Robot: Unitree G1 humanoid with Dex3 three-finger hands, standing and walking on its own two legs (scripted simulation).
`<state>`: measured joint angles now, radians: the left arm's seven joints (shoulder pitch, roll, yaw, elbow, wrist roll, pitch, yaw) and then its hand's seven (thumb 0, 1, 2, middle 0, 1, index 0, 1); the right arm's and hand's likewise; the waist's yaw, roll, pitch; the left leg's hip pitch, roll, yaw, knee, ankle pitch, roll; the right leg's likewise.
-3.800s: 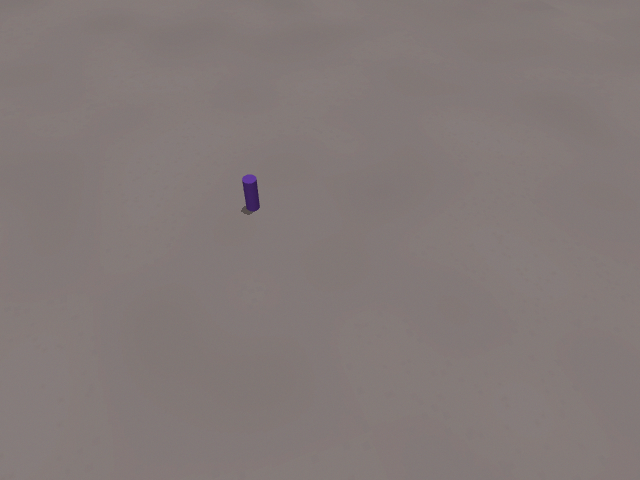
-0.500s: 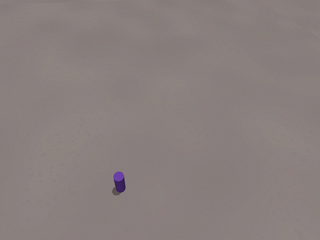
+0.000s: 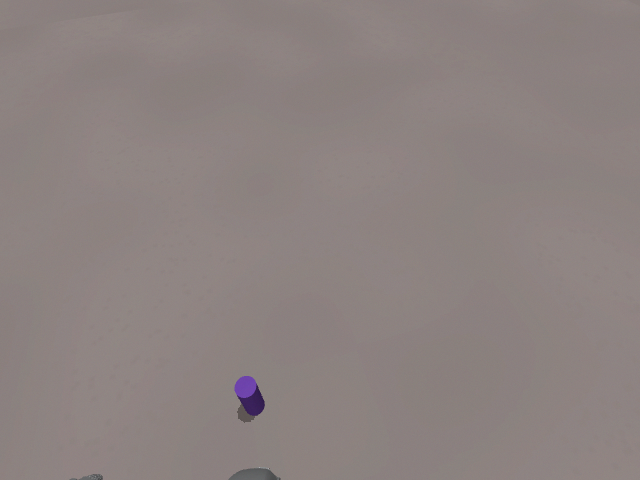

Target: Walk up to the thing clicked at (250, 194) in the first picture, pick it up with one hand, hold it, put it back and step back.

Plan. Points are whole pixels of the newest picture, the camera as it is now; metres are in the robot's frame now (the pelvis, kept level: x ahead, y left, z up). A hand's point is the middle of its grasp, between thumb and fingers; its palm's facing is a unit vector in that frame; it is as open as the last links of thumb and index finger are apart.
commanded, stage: walk up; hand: left
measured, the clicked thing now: (250, 396) +0.44 +0.23 -0.68
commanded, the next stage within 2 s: stand in 1.44 s
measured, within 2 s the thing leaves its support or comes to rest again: neither
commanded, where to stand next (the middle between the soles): +0.11 +0.02 m, yaw +0 degrees
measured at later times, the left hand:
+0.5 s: hand out of the picture +0.10 +0.29 -0.15, palm faces +0.00 -0.94 -0.34, open 7.4 cm
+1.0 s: hand out of the picture +0.14 +0.28 -0.13, palm faces -0.03 -0.94 -0.34, open 7.4 cm
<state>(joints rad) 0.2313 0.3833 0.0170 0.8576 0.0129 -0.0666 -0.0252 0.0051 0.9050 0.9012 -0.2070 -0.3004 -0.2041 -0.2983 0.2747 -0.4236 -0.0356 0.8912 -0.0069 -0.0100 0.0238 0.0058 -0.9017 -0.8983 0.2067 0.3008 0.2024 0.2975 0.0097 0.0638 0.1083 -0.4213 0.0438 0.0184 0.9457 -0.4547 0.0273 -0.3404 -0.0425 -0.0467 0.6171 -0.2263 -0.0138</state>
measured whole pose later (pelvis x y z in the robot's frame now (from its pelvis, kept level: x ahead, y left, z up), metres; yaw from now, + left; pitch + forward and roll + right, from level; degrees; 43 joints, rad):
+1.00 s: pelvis +0.05 +0.02 +0.02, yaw +0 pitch -2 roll +0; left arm 0.07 0.35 0.00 1.16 0.01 -0.02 -0.01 0.01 0.91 0.90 -0.20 -0.30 -0.20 -0.30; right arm 0.07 -0.36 -0.01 1.17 0.00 0.01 0.02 0.00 -0.90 -0.90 0.21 0.30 0.20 0.30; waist 0.00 0.01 0.06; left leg -0.14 0.02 0.05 0.34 -0.16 -0.01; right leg -0.13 -0.05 -0.01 0.33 -0.16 0.04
